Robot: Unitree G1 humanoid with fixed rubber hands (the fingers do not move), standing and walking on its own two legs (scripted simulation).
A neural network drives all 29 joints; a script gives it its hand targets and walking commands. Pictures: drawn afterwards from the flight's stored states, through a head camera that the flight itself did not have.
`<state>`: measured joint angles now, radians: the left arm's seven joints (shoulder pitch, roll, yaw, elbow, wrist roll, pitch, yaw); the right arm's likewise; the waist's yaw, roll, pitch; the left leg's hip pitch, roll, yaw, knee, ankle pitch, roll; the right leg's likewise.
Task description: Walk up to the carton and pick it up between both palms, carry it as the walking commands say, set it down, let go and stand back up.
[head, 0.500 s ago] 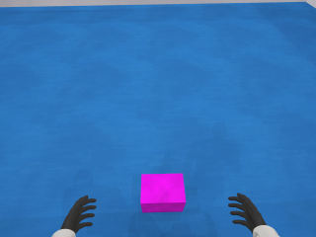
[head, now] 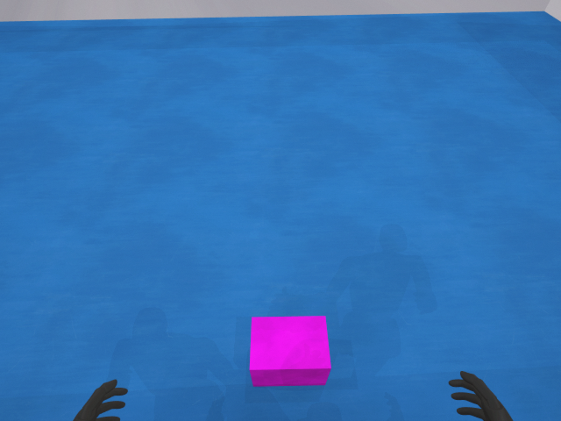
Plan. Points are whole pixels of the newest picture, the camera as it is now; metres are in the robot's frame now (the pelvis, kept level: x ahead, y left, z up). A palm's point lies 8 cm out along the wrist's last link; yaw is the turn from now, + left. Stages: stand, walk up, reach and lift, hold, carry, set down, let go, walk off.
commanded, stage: stand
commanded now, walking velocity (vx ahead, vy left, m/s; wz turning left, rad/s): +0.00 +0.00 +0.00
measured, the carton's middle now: (288, 351) +0.45 -0.02 -0.68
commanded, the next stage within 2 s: none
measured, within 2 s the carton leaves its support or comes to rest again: neither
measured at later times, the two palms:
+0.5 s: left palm out of the picture +0.11 +0.29 -0.09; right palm out of the picture +0.11 -0.30 -0.09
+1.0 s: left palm out of the picture +0.08 +0.31 -0.09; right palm out of the picture +0.08 -0.31 -0.09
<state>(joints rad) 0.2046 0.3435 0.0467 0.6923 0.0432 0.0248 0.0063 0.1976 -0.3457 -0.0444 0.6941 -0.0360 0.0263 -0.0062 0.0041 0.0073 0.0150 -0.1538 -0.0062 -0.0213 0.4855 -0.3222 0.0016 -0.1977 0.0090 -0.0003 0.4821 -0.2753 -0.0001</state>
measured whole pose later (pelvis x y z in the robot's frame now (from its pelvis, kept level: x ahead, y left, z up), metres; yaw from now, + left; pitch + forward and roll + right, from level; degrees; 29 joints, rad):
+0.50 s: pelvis +0.00 +0.00 +0.00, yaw +0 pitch -1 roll +0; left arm 0.16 0.35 0.02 0.88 0.03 0.00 0.02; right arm 0.17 -0.36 -0.01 0.87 -0.03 0.00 -0.02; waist 0.00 0.00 0.01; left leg -0.10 -0.01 -0.02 0.41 -0.29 0.00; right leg -0.15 0.01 0.00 0.42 -0.25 0.00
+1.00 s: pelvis -0.01 +0.00 +0.01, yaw +0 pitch -2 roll +0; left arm 0.14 0.38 0.01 0.99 0.02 -0.01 0.01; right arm 0.16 -0.38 -0.01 0.97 -0.02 -0.01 -0.02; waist 0.01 0.00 0.02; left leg -0.08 -0.01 -0.03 0.36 -0.24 0.00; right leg -0.12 0.01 -0.01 0.36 -0.20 0.00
